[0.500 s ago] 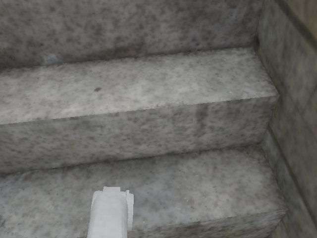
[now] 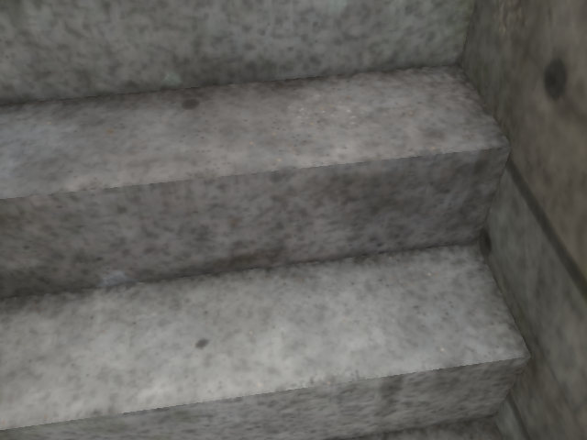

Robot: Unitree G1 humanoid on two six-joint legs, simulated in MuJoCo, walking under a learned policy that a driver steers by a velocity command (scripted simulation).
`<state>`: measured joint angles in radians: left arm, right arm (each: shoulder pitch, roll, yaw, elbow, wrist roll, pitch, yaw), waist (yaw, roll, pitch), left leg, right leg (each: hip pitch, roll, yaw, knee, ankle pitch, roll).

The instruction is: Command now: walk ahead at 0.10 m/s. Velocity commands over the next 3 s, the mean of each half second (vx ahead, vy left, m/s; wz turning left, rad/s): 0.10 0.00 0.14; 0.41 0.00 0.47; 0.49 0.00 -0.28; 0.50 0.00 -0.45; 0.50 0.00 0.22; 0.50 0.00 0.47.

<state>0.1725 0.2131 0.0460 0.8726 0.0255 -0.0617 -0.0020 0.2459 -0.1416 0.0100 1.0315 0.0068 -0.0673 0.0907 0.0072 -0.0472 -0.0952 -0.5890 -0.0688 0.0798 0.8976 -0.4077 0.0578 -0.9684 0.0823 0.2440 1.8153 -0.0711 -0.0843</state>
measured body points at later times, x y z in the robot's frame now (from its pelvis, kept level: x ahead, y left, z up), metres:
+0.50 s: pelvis +0.08 -0.02 +0.04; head +0.09 -0.01 +0.49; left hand +0.16 +0.23 -0.09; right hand +0.22 -0.25 -0.09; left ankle -0.01 +0.09 -0.45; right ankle +0.07 -0.16 -0.68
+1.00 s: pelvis +0.18 +0.13 +0.20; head +0.21 +0.16 +0.65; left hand +0.35 +0.38 +0.11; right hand +0.18 -0.09 +0.06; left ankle +0.17 +0.23 -0.46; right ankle +0.21 +0.03 -0.25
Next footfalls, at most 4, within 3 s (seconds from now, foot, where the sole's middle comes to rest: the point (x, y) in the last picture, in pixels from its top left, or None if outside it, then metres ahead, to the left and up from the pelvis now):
0.20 right None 0.11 -0.17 -0.72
0.68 left None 0.21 0.24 -0.50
1.32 right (285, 332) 0.51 0.05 -0.28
1.82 left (114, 138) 0.72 0.31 -0.06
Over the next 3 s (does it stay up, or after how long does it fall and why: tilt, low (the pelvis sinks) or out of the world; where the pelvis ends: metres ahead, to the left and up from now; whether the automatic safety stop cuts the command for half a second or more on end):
stays up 0.91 0.16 0.91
